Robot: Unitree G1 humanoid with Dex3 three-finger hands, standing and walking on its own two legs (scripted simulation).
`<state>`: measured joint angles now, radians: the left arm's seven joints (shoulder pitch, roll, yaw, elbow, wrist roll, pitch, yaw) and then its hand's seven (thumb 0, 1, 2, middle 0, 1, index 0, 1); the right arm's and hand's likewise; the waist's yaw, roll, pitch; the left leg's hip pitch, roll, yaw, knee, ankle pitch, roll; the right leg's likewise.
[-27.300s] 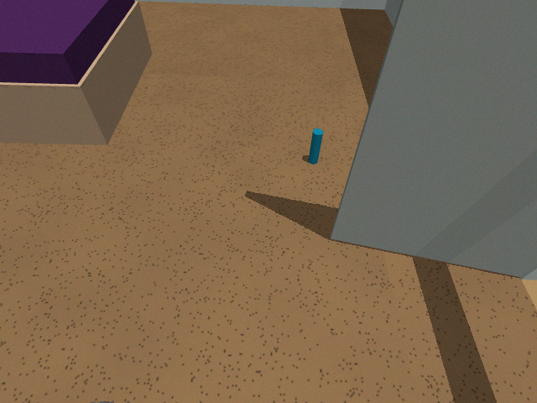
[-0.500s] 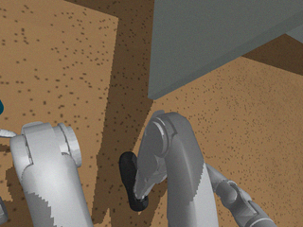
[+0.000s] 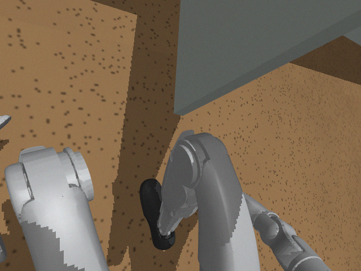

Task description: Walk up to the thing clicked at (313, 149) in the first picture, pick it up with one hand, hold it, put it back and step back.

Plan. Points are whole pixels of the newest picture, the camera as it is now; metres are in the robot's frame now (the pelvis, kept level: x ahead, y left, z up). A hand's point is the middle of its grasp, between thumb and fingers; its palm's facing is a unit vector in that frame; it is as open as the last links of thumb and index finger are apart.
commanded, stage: close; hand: left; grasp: from the side
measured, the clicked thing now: out of the picture +0.40 +0.30 -0.18
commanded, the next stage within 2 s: settle in 0.28 s
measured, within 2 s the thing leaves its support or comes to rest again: leaves its support in 0.62 s
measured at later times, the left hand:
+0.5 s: hand out of the picture +0.41 +0.30 -0.16, palm faces +0.35 -0.94 +0.00, open 7.2 cm
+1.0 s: hand out of the picture +0.39 +0.32 -0.08, palm faces +0.34 -0.94 -0.01, open 7.2 cm
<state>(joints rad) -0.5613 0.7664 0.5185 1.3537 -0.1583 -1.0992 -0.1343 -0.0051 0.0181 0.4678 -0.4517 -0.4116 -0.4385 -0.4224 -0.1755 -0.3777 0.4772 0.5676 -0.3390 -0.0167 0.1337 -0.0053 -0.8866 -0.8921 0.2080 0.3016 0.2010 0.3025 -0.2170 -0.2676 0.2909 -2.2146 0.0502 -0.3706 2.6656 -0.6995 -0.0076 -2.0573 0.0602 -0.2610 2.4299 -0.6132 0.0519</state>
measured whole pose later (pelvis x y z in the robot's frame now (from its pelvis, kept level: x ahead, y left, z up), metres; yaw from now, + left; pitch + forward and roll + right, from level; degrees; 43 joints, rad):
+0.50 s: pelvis +0.00 +0.00 +0.00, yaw +0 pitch +12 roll -16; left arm -0.58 0.78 0.51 1.34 -0.13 -1.08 -0.09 0.03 0.08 0.95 -0.89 -1.02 -0.82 -1.03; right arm -0.17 -0.37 0.47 0.57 -0.34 0.00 0.13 -0.01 -0.88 -0.89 0.21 0.30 0.20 0.30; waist -0.23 -0.26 0.30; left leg -2.22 0.05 -0.37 2.66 -0.70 0.00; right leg -2.06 0.06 -0.26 2.42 -0.61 0.06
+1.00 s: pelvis +0.01 +0.00 +0.02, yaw +2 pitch +18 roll -14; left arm -0.50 0.63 0.44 0.99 -0.16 -0.85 -0.14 0.03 0.01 1.05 -0.93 -1.02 -0.87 -1.01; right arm -0.07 -0.36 0.30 0.59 -0.23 0.02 0.13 0.00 -0.89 -0.89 0.21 0.30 0.20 0.30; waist -0.16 -0.15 0.13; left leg -2.25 0.05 -0.29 2.58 -0.68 0.00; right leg -2.10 0.03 -0.21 2.40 -0.64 0.04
